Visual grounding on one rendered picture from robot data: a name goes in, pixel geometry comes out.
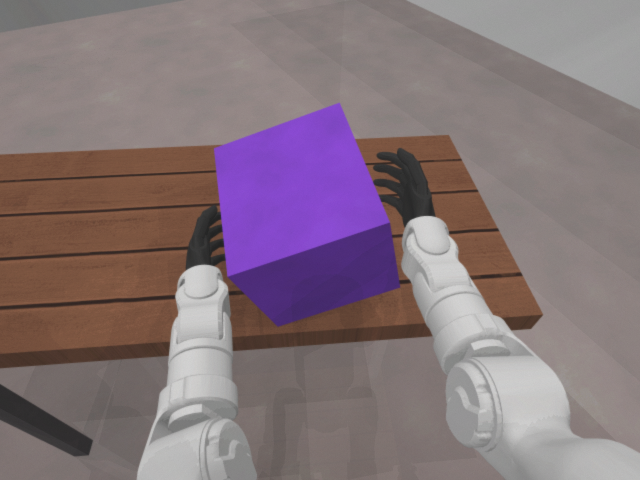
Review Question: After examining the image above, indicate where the left robot forearm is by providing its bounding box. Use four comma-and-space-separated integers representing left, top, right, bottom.
137, 265, 238, 480

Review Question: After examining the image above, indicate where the right robot forearm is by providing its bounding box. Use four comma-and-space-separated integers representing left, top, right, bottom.
401, 216, 570, 415

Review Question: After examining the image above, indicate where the table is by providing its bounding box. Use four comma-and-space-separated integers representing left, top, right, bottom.
0, 135, 543, 456

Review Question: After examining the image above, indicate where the left robot hand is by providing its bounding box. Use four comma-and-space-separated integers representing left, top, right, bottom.
186, 205, 226, 270

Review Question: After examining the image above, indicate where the right robot upper arm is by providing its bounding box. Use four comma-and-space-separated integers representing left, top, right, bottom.
446, 356, 640, 480

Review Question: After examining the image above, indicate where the left robot upper arm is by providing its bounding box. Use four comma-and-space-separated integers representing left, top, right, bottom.
138, 417, 257, 480

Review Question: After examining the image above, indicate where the carton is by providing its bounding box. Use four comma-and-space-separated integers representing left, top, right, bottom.
214, 103, 400, 327

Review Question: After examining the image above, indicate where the right robot hand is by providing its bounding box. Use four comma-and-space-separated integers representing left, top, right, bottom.
373, 148, 436, 227

